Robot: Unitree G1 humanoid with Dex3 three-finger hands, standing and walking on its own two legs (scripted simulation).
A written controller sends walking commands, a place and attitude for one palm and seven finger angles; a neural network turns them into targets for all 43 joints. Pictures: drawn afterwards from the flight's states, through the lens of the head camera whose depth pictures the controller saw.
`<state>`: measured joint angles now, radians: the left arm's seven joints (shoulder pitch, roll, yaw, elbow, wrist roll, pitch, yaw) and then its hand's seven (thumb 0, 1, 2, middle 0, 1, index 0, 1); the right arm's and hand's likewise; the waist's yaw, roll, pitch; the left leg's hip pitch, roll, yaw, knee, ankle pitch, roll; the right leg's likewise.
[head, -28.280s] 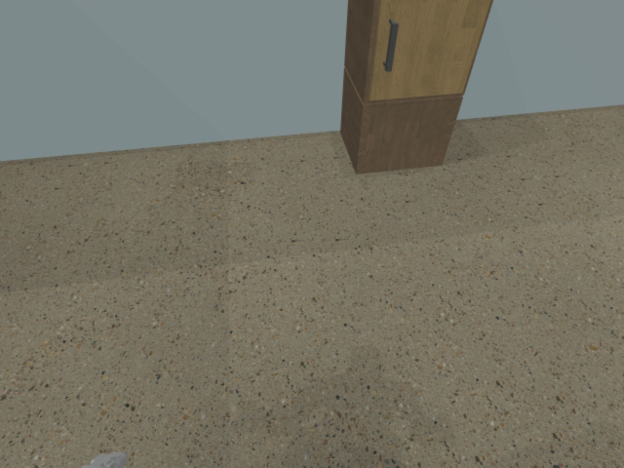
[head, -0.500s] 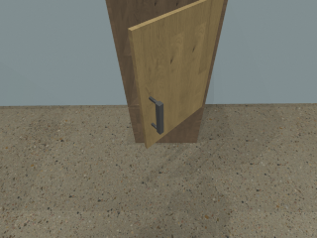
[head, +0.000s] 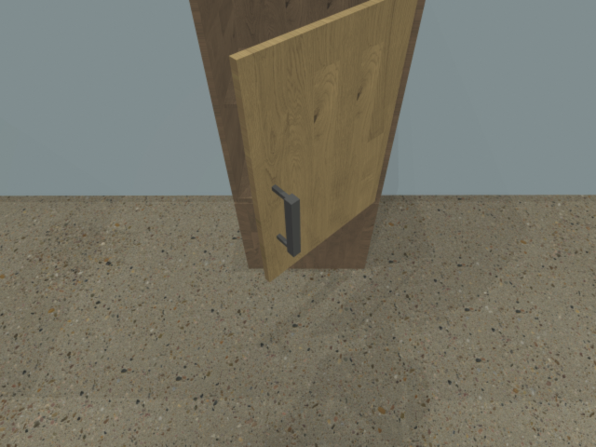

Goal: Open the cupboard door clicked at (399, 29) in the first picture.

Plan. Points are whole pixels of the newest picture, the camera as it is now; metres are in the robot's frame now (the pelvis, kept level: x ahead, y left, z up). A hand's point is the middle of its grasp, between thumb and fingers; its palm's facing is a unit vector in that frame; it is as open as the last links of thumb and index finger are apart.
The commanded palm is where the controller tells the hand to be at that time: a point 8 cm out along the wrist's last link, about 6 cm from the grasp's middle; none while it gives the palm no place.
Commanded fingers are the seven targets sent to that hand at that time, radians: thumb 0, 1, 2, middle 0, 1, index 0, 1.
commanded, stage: look to check the result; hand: left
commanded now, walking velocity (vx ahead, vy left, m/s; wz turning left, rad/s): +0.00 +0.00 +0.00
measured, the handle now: (286, 221) +0.56 +0.06 -0.11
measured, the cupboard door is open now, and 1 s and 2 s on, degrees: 43 43 43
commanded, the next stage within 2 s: walk to a spot facing it in 0.34 s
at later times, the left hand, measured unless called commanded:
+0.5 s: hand out of the picture +0.02 +0.17 -0.17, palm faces +0.04 -0.97 -0.22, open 7.3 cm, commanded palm none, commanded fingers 0.00 0.90 0.90 -0.20 -0.30 -0.20 -0.30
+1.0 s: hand out of the picture +0.12 +0.17 -0.17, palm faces -0.17 -0.94 -0.31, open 7.3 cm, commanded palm none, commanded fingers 0.00 0.90 0.90 -0.20 -0.30 -0.20 -0.30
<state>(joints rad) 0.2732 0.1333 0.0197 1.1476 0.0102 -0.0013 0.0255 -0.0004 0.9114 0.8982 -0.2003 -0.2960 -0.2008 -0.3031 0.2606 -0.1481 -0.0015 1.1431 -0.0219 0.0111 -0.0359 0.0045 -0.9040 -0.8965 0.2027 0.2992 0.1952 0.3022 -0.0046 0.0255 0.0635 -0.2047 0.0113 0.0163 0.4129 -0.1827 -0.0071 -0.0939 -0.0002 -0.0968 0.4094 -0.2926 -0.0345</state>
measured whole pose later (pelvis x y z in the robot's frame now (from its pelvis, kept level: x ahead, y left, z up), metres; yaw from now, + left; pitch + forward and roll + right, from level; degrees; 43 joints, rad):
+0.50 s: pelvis +0.02 -0.01 +0.00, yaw +0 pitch -1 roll +1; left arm 0.24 0.15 0.02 1.14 0.01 -0.01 0.02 0.00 0.91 0.90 -0.20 -0.30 -0.20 -0.30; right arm 0.22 -0.18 0.00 1.13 -0.02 0.01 -0.04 0.00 -0.90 -0.90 0.20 0.30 0.20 0.30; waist 0.00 0.02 0.06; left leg -0.17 0.02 0.02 0.40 -0.20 -0.02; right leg -0.06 0.01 -0.10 0.38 -0.30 -0.05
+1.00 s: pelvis +0.00 -0.03 -0.02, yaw -14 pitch +1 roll +2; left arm 0.18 0.21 0.10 0.95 0.03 0.04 -0.02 0.00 0.91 0.90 -0.20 -0.30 -0.20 -0.30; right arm 0.21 -0.23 -0.06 0.99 -0.03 0.05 -0.04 0.01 -0.90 -0.90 0.21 0.30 0.20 0.30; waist 0.02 0.05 0.10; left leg -0.32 0.14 0.17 0.72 -0.41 -0.05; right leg -0.31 0.00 -0.03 0.68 -0.37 -0.06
